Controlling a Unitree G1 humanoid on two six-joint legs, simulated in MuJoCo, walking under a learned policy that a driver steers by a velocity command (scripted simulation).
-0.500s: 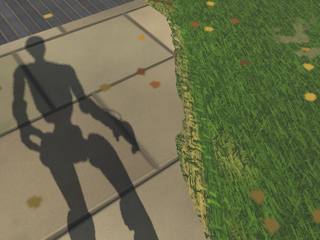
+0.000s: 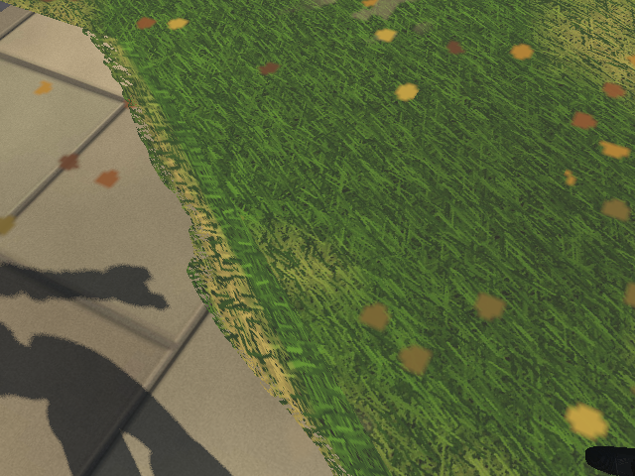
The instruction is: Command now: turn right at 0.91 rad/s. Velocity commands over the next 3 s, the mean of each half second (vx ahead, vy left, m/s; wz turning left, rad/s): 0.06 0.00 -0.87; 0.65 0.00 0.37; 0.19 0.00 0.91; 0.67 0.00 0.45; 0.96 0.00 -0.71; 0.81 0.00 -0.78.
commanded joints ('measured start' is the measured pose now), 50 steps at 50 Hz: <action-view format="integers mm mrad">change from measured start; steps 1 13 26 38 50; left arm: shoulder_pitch -38 15 -63 192 121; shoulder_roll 182 177 54 66 190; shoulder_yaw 59 59 -8 0 29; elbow -85 -119 -93 17 113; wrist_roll -1 0 7 25 11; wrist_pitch -1 5 -43 -150 -114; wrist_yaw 18 -10 -41 -43 35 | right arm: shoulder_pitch -9 42 184 119 116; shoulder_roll -69 -185 -177 -80 -60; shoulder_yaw -17 -58 -35 9 -3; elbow -48 -47 -24 -93 -98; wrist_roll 4 -44 16 51 44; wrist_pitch -13 -32 -43 -80 -52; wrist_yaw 4 14 12 61 125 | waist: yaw -17 26 -87 60 -72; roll -130 228 139 -162 -161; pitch -155 -137 -88 8 -24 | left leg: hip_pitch -9 436 424 -567 124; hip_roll -30 440 328 157 -39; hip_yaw -12 -456 -97 -18 322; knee -111 -663 -793 324 -216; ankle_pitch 47 293 -217 96 386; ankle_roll -11 327 281 117 150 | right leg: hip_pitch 153 -281 -238 483 301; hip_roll -209 28 -140 -436 -299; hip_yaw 310 92 -143 184 -401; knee -99 563 398 -263 -39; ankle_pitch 172 -431 -192 -383 1114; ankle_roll -130 88 101 -88 74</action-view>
